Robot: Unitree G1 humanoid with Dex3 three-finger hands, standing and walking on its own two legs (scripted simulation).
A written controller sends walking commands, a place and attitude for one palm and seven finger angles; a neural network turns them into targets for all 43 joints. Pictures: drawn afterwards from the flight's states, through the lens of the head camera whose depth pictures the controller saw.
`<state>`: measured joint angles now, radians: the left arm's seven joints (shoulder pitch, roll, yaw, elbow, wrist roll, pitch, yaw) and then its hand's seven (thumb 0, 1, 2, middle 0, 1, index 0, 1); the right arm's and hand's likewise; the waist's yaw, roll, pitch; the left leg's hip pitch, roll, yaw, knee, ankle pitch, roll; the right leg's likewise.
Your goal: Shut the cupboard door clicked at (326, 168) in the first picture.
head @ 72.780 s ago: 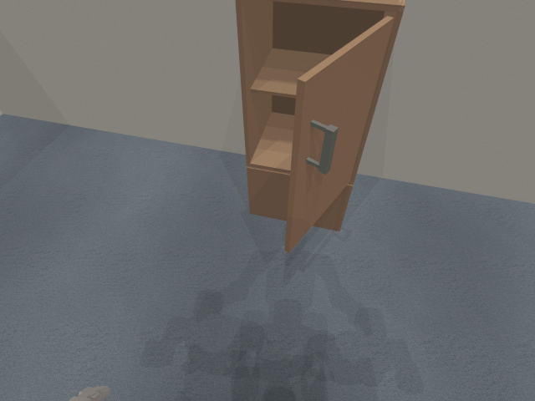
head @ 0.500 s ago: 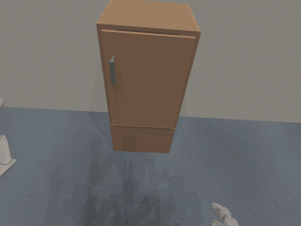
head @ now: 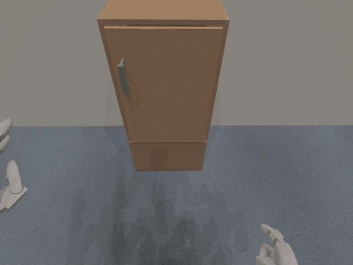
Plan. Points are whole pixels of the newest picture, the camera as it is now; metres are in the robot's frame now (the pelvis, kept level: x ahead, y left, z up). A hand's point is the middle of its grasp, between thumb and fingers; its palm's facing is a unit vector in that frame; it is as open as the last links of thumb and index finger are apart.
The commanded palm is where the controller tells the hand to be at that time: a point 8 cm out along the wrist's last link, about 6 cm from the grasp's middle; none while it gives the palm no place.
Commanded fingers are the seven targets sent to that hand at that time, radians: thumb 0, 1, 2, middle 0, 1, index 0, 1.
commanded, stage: let the arm hang, fingers relaxed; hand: left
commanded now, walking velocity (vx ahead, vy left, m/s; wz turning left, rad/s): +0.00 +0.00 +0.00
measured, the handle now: (124, 76) +0.75 +0.22 +0.00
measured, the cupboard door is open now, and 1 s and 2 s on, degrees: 0 0 0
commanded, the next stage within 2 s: look to check the result in 1.08 s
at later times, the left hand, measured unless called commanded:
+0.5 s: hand out of the picture -0.11 +0.20 -0.17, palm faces +0.07 -0.98 -0.19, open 7.2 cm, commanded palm none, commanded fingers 0.00 0.90 0.90 -0.20 -0.30 -0.20 -0.30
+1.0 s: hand out of the picture -0.06 +0.18 -0.17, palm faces +0.06 -0.99 -0.15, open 7.4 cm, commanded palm none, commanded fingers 0.00 0.90 0.90 -0.20 -0.30 -0.20 -0.30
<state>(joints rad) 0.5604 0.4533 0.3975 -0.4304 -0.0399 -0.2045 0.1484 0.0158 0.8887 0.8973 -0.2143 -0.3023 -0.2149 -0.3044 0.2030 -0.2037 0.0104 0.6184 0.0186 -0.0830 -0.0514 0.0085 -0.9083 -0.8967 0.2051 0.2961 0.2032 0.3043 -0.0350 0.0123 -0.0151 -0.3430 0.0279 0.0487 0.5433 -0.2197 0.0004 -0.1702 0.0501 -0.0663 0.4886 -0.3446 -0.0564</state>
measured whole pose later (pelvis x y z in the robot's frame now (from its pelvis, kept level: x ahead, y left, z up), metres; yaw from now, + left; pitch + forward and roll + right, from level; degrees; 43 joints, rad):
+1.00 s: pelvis -0.03 +0.03 +0.01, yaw +2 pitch -2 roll +0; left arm 0.33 0.11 0.00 1.14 0.02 0.00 0.04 0.00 0.91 0.90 -0.20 -0.30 -0.20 -0.30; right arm 0.31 -0.12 0.00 1.14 -0.02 0.02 -0.04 0.00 -0.91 -0.90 0.20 0.30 0.20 0.30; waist -0.02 0.00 0.01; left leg -0.25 -0.03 0.04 0.39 -0.11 0.05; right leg -0.11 0.00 -0.08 0.42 -0.28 -0.02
